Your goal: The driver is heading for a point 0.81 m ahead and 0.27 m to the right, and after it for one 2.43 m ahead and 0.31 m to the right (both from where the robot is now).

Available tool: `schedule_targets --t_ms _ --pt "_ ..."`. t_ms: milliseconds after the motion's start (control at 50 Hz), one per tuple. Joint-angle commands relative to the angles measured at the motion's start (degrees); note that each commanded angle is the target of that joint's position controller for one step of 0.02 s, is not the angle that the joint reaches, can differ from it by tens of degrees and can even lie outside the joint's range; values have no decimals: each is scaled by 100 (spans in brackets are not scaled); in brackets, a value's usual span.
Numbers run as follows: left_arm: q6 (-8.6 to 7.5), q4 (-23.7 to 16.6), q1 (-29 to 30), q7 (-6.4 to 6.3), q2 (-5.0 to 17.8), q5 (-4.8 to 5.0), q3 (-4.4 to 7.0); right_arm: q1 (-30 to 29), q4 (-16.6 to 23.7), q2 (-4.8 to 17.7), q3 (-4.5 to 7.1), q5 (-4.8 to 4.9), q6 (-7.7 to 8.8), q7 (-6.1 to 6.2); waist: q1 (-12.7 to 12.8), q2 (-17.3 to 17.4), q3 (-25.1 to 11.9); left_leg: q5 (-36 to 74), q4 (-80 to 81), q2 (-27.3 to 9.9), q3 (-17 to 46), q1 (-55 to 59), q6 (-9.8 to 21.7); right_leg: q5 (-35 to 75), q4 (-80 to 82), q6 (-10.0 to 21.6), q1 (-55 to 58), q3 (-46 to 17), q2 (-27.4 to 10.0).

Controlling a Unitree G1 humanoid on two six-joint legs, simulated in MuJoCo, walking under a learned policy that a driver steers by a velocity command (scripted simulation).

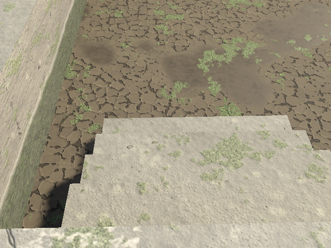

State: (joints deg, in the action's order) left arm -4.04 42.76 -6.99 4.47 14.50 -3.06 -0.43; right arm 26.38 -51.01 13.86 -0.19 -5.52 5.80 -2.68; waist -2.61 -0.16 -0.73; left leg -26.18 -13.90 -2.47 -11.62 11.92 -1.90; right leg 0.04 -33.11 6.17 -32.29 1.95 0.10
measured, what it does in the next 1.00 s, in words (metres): walks ahead, turning right: left foot, then right foot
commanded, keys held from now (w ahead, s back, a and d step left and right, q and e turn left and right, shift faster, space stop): w+e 1.00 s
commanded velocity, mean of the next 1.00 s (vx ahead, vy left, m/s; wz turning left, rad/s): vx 0.50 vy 0.00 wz -0.57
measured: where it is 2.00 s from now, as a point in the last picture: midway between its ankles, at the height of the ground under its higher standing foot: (247, 210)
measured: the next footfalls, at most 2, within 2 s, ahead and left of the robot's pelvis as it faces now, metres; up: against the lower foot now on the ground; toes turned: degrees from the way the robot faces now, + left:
left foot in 0.44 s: +0.45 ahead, +0.06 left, +0.00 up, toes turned -16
right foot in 1.00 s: +0.49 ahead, -0.29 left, +0.00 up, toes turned -40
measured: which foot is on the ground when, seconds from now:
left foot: down 0.00-0.04, up 0.06-0.42, down 0.44-1.00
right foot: down 0.00-0.46, up 0.48-0.98, down 1.00-1.00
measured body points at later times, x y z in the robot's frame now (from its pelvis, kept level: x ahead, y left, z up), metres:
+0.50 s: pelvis +0.30 -0.01 +0.01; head +0.30 -0.01 +0.46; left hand +0.42 +0.23 -0.11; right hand +0.43 -0.29 -0.07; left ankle +0.41 +0.07 -0.72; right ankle +0.16 -0.10 -0.67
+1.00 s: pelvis +0.49 -0.14 +0.00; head +0.48 -0.14 +0.45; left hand +0.75 -0.05 -0.10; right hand +0.31 -0.32 -0.14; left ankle +0.41 +0.07 -0.71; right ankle +0.47 -0.27 -0.70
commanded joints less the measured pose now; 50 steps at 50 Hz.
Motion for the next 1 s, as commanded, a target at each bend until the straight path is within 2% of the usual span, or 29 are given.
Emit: schedule_targets --t_ms 20,40,60,80,100,120,160,180,240,300,380,420,440,460,480,500,520,540,560,580,640,740,780,800,820,920,940,960,1000 --pt "-189 -45 -1233 -201 1281 88 500 222 241 966 194 -258 135 41 755 -24 -904 5776 -2829 -787 -176 -2168 539 805 -688 762 3739 -48 428" --pt "-109 215 -2605 -299 1433 150 574 941 454 408 -73 -409 202 -103 966 -921 -2634 2821 -4671 -107 224 -4325 25 263 -236 2111 6784 -2734 -1006" --pt "-83 586 -3382 -279 1243 3 494 -140 471 656 43 -35 158 -246 1601 -400 -2266 -349 -6087 690 1007 -5297 34 -177 993 2003 6695 -4333 -1580" --pt "-225 730 -3201 -296 1383 -36 601 -1252 852 593 68 196 155 -211 1621 -353 -778 -176 -6513 360 1722 -6212 278 -1090 1356 1292 5593 -3703 -1412" --pt "-308 636 -2526 -297 1222 58 567 -1561 922 815 115 129 188 -48 1355 -409 -53 139 -6432 23 1855 -6174 326 -1253 1452 1183 4205 -3272 -1250" --pt "-347 595 -2080 -274 782 94 387 -1362 983 754 78 -51 171 109 903 -437 -275 365 -6067 -147 1923 -5529 393 -800 1506 1236 3353 -2931 -1128" --pt "-363 322 -1127 -227 417 111 215 -1076 993 354 -62 -58 39 253 188 -248 -166 470 -5554 -398 1845 -4375 354 -416 1962 1209 1600 -2462 -959" --pt "-381 174 -803 -210 405 109 193 -1013 1027 375 -64 -11 -31 269 33 -186 -102 388 -5230 -395 1765 -4270 274 -672 2171 1219 1217 -2370 -886" --pt "-433 -9 -628 -120 810 -36 296 -1162 1041 420 -123 116 -158 256 125 -85 46 1194 -3837 -318 1308 -3863 -28 -682 2269 1026 396 -1784 -492" --pt "-400 142 -1283 42 1003 -21 415 -1910 1243 270 -245 167 -258 178 502 -200 104 2191 -2596 -95 1101 -3601 -83 -195 1962 945 553 -1829 -420" --pt "-256 57 -1595 95 1150 -35 513 -2442 1352 568 -177 202 -108 216 639 -283 -89 2470 -1714 203 1188 -3714 7 552 1226 868 1689 -2394 -668" --pt "-209 -56 -1324 90 1042 -115 487 -2021 1206 754 -97 282 -1 290 265 -243 -202 2530 -1653 262 1119 -2809 326 901 634 576 1390 -2514 -536" --pt "-256 -151 -1130 91 933 -161 434 -1100 941 1030 45 328 90 341 -170 -70 -474 2823 -1778 114 1194 -1547 670 1055 -120 280 700 -2417 -221" --pt "-321 -343 -1202 92 276 -158 252 311 653 1447 195 299 176 424 -524 1034 -1515 4004 -1482 -1093 2615 240 1798 -190 -1999 -253 -113 -1550 673" --pt "-454 -255 -2383 74 -232 -199 96 699 684 1432 132 306 141 316 -133 1851 -2700 4719 -1048 -2554 4857 1830 3216 -3687 -3813 -565 -1391 -1269 1089" --pt "-389 -213 -1773 102 474 -127 268 176 717 1283 194 182 97 276 -292 711 -1203 2277 -656 -2473 5029 624 2626 -3236 -5000 -592 -2602 -1235 544" --pt "-276 -116 -1418 -46 643 -139 291 -521 864 817 75 290 72 254 -145 407 -525 554 -393 -2083 4126 -672 2066 -2459 -5215 -562 -2493 -1080 67" --pt "-180 -61 -1337 -169 586 -185 278 -1039 1013 286 -98 323 61 260 27 261 -429 169 -5 -1765 3554 -1446 1785 -1924 -4677 -605 -1981 -1026 -191" --pt "-124 -42 -1228 -172 450 -282 209 -1218 1001 36 -166 364 62 314 180 384 -398 794 202 -1566 3128 -1846 1668 -1716 -4334 -658 -1510 -1029 -443" --pt "-100 -95 -989 -114 299 -341 125 -1251 950 45 -150 354 74 385 230 292 -284 1153 377 -1444 2788 -2104 1578 -1812 -4129 -728 -1227 -925 -572" --pt "-128 -127 -669 74 298 -137 92 -1013 791 443 57 204 198 507 37 263 -122 2094 543 -1233 1788 -2136 1622 -1342 -3361 -810 -1196 -673 -624" --pt "-56 -153 -469 193 159 -104 78 -253 286 651 168 38 180 325 -54 335 66 3856 524 -1376 900 -1772 1727 2 -1982 -605 -1218 -445 -712" --pt "20 -226 -345 185 197 -115 112 -314 267 623 152 30 175 253 -29 397 91 3776 423 -1327 573 -1830 1628 104 -1874 -529 -991 -315 -649" --pt "45 -180 -524 166 176 -166 114 -170 163 555 118 -87 178 239 57 479 80 3863 214 -1511 637 -1747 1638 458 -2425 -471 -975 -557 -715" --pt "54 -147 -692 148 303 -164 165 -276 154 564 122 -104 191 246 122 444 110 3603 75 -1603 626 -1449 1625 408 -2445 -440 -1302 -716 -741" --pt "-39 -525 78 111 181 -118 179 -123 55 774 162 -9 172 407 -229 417 384 3485 -265 -1667 227 -868 1293 -937 -2109 -435 -1269 -252 -655" --pt "-66 -657 376 121 201 -47 193 -217 86 960 231 188 149 414 -347 366 469 3247 -205 -1514 -18 -934 1229 -1949 -1383 -478 -937 179 -431" --pt "-80 -669 138 95 156 -73 187 -273 95 1064 242 0 127 412 -146 550 407 4170 -514 -1609 -78 -1443 1165 -1591 -1814 -392 29 244 -324" --pt "-243 -236 -1438 25 617 44 473 -1035 310 1514 398 -80 110 291 733 282 -34 5268 -2120 -1320 -586 -2014 1023 -1144 -1036 -212 1944 630 352"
